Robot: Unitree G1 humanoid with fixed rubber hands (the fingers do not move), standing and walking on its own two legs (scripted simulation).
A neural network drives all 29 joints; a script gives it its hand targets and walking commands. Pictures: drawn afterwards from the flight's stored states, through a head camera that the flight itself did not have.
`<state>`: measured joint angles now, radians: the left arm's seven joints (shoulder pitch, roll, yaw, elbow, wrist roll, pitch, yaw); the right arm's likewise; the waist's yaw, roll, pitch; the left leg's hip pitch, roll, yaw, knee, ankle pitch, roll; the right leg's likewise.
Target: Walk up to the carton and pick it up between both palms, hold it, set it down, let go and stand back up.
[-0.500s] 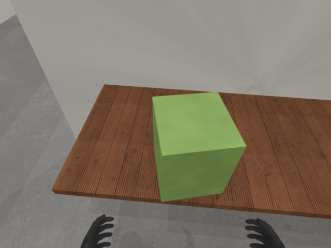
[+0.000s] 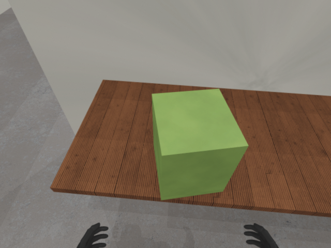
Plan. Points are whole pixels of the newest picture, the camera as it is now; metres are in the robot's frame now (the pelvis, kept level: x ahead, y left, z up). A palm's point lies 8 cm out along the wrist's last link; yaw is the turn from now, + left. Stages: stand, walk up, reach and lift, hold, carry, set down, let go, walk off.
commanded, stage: set down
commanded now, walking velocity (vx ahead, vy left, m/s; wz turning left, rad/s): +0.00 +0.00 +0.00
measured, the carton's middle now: (189, 145) +0.44 -0.03 -0.02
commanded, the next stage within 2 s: let go in 0.14 s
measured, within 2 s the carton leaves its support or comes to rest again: neither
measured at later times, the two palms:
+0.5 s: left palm out of the picture +0.15 +0.22 -0.08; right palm out of the picture +0.16 -0.22 -0.08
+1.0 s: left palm out of the picture +0.08 +0.29 -0.12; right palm out of the picture +0.12 -0.24 -0.10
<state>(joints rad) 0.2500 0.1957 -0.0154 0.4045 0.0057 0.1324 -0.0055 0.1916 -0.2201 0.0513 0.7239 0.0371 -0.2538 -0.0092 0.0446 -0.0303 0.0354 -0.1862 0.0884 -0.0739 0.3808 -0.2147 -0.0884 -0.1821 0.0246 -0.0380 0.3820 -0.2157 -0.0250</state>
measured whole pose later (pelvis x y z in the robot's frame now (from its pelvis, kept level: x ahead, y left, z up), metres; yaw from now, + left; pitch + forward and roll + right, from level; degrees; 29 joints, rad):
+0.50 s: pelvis +0.00 +0.00 +0.00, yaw +0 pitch +1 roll -1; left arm 0.25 0.20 -0.02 0.40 0.01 0.13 -0.01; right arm 0.18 -0.22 0.04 0.75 0.04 -0.26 -0.01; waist 0.04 -0.03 0.04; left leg -0.18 0.09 -0.07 0.38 -0.22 -0.09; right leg -0.18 0.02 -0.04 0.38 -0.22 -0.02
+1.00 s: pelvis +0.00 +0.01 +0.00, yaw +0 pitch -1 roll -1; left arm 0.25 0.34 -0.02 0.77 0.03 0.01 0.00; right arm 0.20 -0.25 0.00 0.80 -0.01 -0.02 -0.01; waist 0.04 -0.02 0.04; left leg -0.18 0.09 -0.07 0.47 -0.27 -0.08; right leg -0.16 0.02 -0.04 0.43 -0.25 -0.01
